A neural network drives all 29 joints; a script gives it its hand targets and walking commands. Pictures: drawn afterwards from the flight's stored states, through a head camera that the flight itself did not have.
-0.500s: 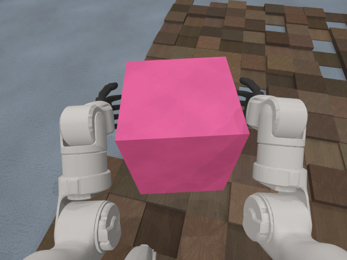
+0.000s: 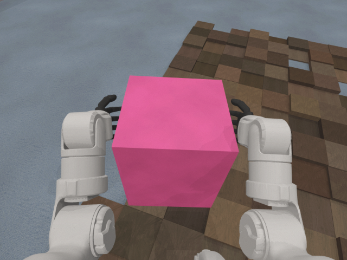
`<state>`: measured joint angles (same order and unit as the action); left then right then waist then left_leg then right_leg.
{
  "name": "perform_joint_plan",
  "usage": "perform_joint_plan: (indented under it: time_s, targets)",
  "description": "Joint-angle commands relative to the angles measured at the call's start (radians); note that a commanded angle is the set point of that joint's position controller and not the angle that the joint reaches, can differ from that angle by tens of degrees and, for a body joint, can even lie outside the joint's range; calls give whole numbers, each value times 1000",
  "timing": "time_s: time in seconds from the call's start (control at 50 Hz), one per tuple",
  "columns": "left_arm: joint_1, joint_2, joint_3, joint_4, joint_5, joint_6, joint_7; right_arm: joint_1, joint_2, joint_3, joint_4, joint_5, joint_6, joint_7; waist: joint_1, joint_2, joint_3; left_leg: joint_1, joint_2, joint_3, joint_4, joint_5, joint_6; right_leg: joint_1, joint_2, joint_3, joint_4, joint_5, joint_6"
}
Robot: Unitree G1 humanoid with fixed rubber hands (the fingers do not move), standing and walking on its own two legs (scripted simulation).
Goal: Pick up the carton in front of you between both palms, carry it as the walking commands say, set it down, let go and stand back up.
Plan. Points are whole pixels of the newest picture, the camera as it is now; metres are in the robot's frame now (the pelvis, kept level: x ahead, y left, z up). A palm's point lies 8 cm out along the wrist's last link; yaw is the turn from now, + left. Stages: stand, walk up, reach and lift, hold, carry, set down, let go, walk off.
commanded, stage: carry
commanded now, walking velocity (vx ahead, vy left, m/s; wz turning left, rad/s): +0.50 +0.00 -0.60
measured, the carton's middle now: (172, 145) +0.38 +0.01 +0.06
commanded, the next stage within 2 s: none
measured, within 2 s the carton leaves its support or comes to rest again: neither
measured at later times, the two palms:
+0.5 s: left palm (142, 54) +0.69 +0.10 +0.11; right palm (238, 68) +0.63 -0.19 +0.11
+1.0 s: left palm (221, 6) +0.94 -0.17 +0.17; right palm (302, 36) +0.75 -0.41 +0.16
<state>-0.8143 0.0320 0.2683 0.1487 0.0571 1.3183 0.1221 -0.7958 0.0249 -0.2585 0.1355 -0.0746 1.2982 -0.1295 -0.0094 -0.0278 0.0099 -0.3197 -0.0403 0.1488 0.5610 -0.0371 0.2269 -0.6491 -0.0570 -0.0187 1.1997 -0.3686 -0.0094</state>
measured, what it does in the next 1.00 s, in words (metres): walks ahead, turning right: right foot, then left foot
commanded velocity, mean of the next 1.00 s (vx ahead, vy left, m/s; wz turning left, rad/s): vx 0.50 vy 0.00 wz -0.60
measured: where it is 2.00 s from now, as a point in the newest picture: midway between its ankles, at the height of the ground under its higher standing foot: (230, 151)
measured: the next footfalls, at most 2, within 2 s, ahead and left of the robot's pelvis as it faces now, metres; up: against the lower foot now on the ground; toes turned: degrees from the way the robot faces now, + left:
right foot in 0.16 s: +0.32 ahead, -0.09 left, +0.02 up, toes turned -9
left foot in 0.52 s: +0.49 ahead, +0.12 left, +0.02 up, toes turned -16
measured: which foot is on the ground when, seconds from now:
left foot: down 0.00-0.18, up 0.20-0.50, down 0.52-1.00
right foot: up 0.00-0.14, down 0.16-0.52, up 0.54-0.98, down 1.00-1.00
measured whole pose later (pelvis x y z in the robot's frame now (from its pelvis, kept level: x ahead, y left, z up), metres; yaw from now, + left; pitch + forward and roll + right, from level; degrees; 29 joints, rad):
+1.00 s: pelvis +0.54 -0.08 -0.01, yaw -34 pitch +3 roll -1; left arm -0.92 0.06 0.26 0.36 0.07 1.32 0.13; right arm -0.84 -0.01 -0.26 0.28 -0.05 1.31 -0.13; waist -0.04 -0.01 -0.11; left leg 0.00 0.18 0.28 0.58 -0.55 -0.11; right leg -0.51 0.01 -0.16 0.52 -0.09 -0.10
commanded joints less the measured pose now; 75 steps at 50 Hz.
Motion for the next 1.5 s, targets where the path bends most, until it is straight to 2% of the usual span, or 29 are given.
perform_joint_plan:
  time_s: [0.0, 0.1, 0.14, 0.16, 0.18, 0.2, 0.22, 0.28, 0.42, 0.48, 0.5, 0.52, 0.54, 0.58, 0.62, 0.74, 0.9, 0.96, 0.98, 1.02, 1.04, 1.08, 1.14, 1.26, 1.36, 1.4, 1.42, 1.44, 1.48]
  targets:
    - [-682, -1181, -612, -40, -426, -41, -217, -686, 1083, 577, -70, 405, -37, 217, -47, 133, -511, 508, 268, -221, -112, 420, -16, -207, 3, -30, -58, 120, -16]
    - [-644, -1183, -644, -28, -428, -92, -228, -672, 1107, 623, -70, 414, -94, 240, -71, 114, -380, 333, 149, -20, -74, 497, -104, 47, 142, -238, -591, 396, -41]
    - [-589, -1159, -634, -6, -405, -105, -225, -639, 1100, 634, -63, 424, -104, 243, 34, 142, -486, 173, 169, 63, 175, 746, -162, 452, 203, -220, -650, 449, -122]
    - [-530, -1148, -625, 13, -391, -114, -224, -645, 1092, 642, -59, 427, -108, 247, 98, 97, -552, -3, 135, 53, 395, 544, -187, 689, 123, -51, -646, 550, -181]
    - [-542, -1113, -611, 13, -360, -131, -215, -634, 1132, 654, -39, 437, -103, 253, 136, -227, -658, -380, -47, -4, 817, -306, -270, 1028, -180, 452, -643, 826, -407]
    - [-485, -1117, -614, 23, -366, -134, -211, -598, 1123, 638, -17, 436, -105, 253, 145, -185, -788, -510, -33, -211, 1062, -507, -276, 1123, -254, 689, -683, 541, -496]
    - [-492, -1151, -642, -29, -393, -146, -211, -626, 1120, 640, -52, 435, -113, 253, 154, -121, -746, -612, 17, -316, 1128, -565, -263, 1073, -240, 687, -669, 448, -468]
    - [-659, -1233, -741, -198, -488, -162, -211, -608, 1108, 631, -125, 405, -127, 235, 106, 82, -610, -591, 80, -280, 863, -439, -223, 815, -163, 522, -691, 339, -334]
    - [-613, -1195, -803, -248, -527, -160, -233, -510, 1026, 669, -207, 364, -142, 198, 83, -106, -578, -135, 50, -125, 207, -262, -264, 426, -47, 243, -669, 469, -247]
    - [-607, -1151, -792, -224, -524, -148, -236, -534, 987, 685, -217, 369, -134, 197, 41, -44, -569, 181, 13, -62, -100, -83, -269, 263, 17, 175, -503, 261, -172]
    - [-608, -1128, -783, -214, -517, -141, -234, -532, 966, 680, -215, 372, -129, 196, 13, 40, -573, 364, 163, -209, -138, -64, -231, 120, 69, 121, -367, 89, -123]
    - [-586, -1109, -764, -182, -511, -125, -232, -516, 901, 662, -206, 364, -119, 191, -13, 291, -636, 595, 470, -614, -107, 101, -94, -124, 139, 42, -151, -224, -46]
    - [-601, -1086, -748, -175, -501, -116, -228, -547, 888, 669, -214, 365, -112, 188, -36, 312, -683, 631, 512, -715, -74, 52, -12, -192, 90, 56, -36, -261, -42]
    - [-673, -1072, -734, -180, -504, -95, -222, -635, 885, 670, -269, 396, -95, 185, -49, 160, -597, 569, 442, -600, -75, 60, -38, -239, 48, 59, 20, -155, -29]
    - [-696, -1058, -707, -161, -502, -69, -212, -701, 880, 666, -300, 428, -75, 183, -54, 157, -534, 527, 400, -472, -98, 116, -77, -231, 27, 56, -30, -83, -6]
    - [-683, -1027, -618, -34, -434, -10, -176, -721, 893, 585, -167, 458, -4, 213, -65, 248, -470, 552, 359, -262, -151, 174, -116, -223, 31, 11, -184, 116, 9]
    - [-691, -1065, -472, 157, -359, 2, -191, -821, 1002, 511, 33, 466, -9, 246, -61, 192, -290, 441, 322, -4, -184, 223, -208, 24, 49, -127, -658, 375, -50]
    - [-660, -1087, -440, 214, -355, -14, -205, -811, 1035, 485, 73, 455, -19, 245, 36, 224, -365, 372, 317, 123, 89, 588, -269, 358, 136, -240, -729, 327, -98]
    - [-647, -1097, -425, 226, -357, -22, -210, -813, 1044, 479, 79, 448, -25, 246, 68, 164, -454, 269, 285, 141, 332, 492, -297, 597, 147, -223, -756, 344, -116]
    - [-628, -1115, -414, 217, -345, -59, -217, -824, 1086, 480, 68, 443, -29, 247, 105, -254, -604, -419, 90, 15, 844, -530, -365, 1106, -169, 469, -720, 352, -342]
    - [-647, -1126, -433, 174, -363, -65, -223, -824, 1112, 488, 77, 444, -39, 245, 90, -164, -556, -508, 94, -111, 930, -566, -336, 1043, -178, 492, -752, 485, -343]
    - [-752, -1196, -508, 11, -422, -91, -224, -816, 1153, 520, 11, 443, -60, 234, 78, 16, -520, -461, 151, -183, 768, -462, -293, 863, -150, 371, -727, 556, -277]
    - [-812, -1239, -594, -142, -479, -112, -217, -764, 1167, 563, -71, 447, -78, 207, 38, -29, -544, -309, 145, -153, 528, -456, -291, 660, -115, 272, -786, 358, -255]
    - [-668, -1228, -716, -218, -480, -146, -230, -609, 1134, 656, -167, 401, -131, 180, 75, -37, -560, -278, 104, -131, 193, -144, -323, 702, -80, 258, -746, 530, -245]
    - [-622, -1169, -788, -237, -491, -161, -237, -555, 1044, 703, -208, 381, -145, 190, 92, -37, -545, -238, 56, -123, -29, 53, -269, 786, -19, 232, -547, 701, -216]
    - [-579, -1149, -784, -189, -486, -157, -241, -525, 993, 692, -177, 360, -140, 195, 47, 57, -575, 168, 43, -76, -215, 233, -207, 540, 61, 115, -448, 731, -136]
    - [-588, -1145, -780, -206, -490, -150, -248, -499, 961, 685, -155, 345, -150, 196, -16, 182, -625, 490, 144, -271, -110, 276, -95, 248, 75, 84, -397, 642, -51]
    - [-615, -1140, -785, -216, -493, -147, -251, -480, 966, 687, -155, 350, -153, 199, -85, 323, -635, 677, 282, -476, -137, 451, -16, 31, 130, 44, -318, 207, -3]
    - [-639, -1127, -762, -212, -486, -147, -243, -552, 991, 722, -219, 397, -145, 206, -102, 274, -615, 814, 360, -574, -124, 767, 20, -121, 144, 34, -278, -137, -13]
